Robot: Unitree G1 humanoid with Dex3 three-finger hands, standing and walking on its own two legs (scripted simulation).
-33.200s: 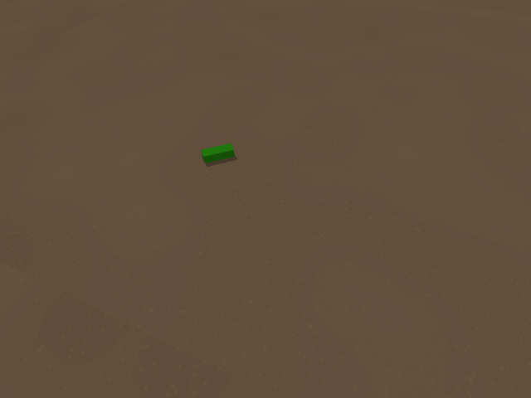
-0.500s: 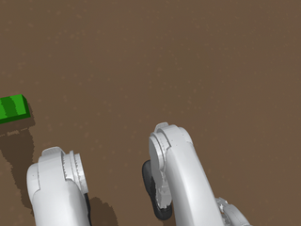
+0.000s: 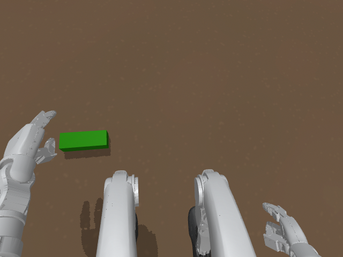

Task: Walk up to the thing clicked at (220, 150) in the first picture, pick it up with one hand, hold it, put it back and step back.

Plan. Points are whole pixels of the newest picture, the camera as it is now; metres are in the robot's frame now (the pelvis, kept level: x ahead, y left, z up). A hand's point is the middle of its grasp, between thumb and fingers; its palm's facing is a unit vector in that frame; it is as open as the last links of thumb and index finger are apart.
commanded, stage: home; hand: left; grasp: from above
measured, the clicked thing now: (85, 140) +0.48 +0.32 -0.43
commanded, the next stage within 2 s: none
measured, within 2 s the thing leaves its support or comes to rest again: neither
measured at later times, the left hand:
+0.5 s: hand (31, 190) +0.25 +0.22 +0.11, palm faces +0.15 -0.96 -0.25, open 7.4 cm
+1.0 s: hand out of the picture +0.21 +0.19 +0.21, palm faces +0.18 -0.97 -0.19, open 7.4 cm
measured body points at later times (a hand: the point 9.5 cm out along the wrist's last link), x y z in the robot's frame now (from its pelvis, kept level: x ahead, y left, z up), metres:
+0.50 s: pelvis +0.05 -0.01 +0.19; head +0.12 +0.02 +0.63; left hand +0.24 +0.27 +0.13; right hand +0.23 -0.23 +0.10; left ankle +0.09 +0.12 -0.43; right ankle +0.09 -0.14 -0.43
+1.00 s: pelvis +0.08 +0.00 +0.25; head +0.09 +0.00 +0.70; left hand +0.20 +0.24 +0.22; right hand +0.27 -0.22 +0.20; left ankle +0.08 +0.12 -0.43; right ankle +0.09 -0.14 -0.43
